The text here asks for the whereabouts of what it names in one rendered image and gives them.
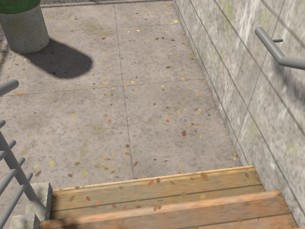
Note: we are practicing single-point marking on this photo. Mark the stairs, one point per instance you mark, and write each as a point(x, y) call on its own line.
point(230, 198)

